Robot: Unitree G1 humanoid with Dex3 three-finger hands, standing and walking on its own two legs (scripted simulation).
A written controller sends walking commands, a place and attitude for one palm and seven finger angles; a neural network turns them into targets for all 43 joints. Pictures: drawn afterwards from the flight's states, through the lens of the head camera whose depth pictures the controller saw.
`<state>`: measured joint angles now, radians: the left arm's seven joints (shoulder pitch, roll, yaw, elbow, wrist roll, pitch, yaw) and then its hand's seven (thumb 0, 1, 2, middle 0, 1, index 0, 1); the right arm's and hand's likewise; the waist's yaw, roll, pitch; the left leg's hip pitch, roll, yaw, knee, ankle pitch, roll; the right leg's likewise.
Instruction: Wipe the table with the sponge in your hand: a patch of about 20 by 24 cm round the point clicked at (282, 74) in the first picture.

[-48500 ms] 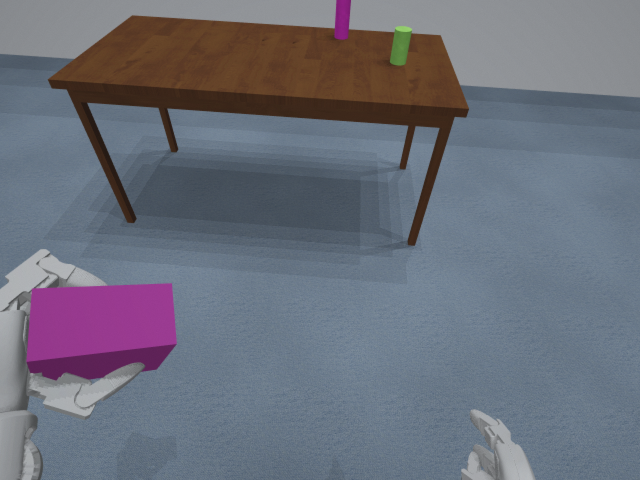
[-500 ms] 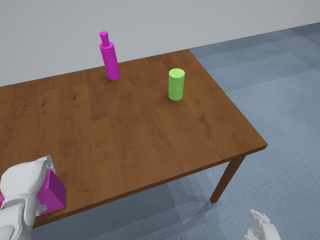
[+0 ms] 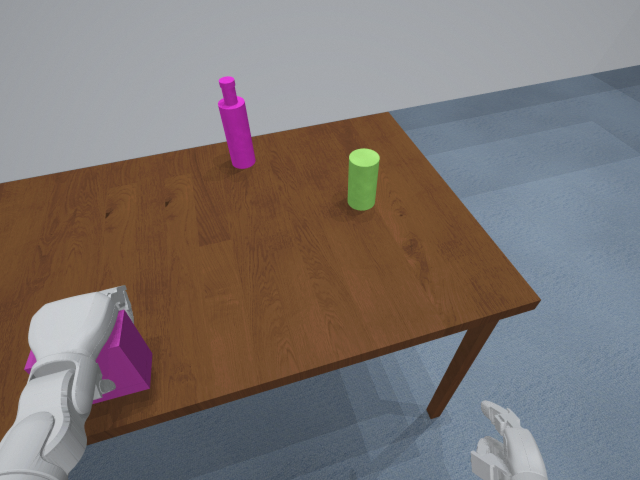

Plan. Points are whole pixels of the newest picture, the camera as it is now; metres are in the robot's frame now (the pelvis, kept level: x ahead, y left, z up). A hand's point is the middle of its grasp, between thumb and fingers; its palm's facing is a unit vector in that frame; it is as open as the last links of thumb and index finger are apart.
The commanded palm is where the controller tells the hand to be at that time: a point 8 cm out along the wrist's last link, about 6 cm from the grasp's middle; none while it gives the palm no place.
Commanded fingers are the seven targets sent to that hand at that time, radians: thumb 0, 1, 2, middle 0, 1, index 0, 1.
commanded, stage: lift the sponge slowly off the table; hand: left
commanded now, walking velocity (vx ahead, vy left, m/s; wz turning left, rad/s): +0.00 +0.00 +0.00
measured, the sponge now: (101, 367) +0.23 +0.34 -0.02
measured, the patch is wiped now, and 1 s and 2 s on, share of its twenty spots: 1.00 1.00 1.00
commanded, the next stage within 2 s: bring the sponge back beside the body in 1.06 s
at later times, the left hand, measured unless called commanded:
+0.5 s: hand (76, 333) +0.24 +0.34 +0.06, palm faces -0.05 -0.03 -1.00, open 10.1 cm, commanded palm +0.22 +0.34 +0.12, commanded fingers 0.00 0.10 1.30 -1.20 -1.60 -1.20 -1.60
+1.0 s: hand (61, 315) +0.25 +0.34 +0.09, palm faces -0.03 -0.02 -1.00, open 10.1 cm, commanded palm +0.22 +0.35 +0.15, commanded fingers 0.00 0.10 1.30 -1.20 -1.60 -1.20 -1.60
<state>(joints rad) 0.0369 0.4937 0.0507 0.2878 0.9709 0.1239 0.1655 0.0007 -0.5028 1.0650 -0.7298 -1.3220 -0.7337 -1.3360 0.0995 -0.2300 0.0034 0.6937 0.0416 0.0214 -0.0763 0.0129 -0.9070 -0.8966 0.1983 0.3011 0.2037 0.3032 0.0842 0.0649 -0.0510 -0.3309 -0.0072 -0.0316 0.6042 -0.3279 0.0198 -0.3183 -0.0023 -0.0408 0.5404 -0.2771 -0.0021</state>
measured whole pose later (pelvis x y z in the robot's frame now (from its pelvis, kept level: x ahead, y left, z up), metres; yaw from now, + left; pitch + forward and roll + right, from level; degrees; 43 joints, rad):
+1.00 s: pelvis +0.00 +0.00 +0.01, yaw +1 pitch -1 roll -1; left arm 0.01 0.58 0.09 0.12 0.92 0.13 0.02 0.00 -0.50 1.06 -0.73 -1.32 -0.73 -1.33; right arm 0.07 -0.25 0.02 0.70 0.04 0.01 -0.09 0.01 -0.91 -0.90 0.20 0.30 0.20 0.30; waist 0.12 0.08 0.00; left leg -0.18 -0.01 -0.04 0.46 -0.26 0.02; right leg -0.16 -0.01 -0.05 0.38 -0.21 0.00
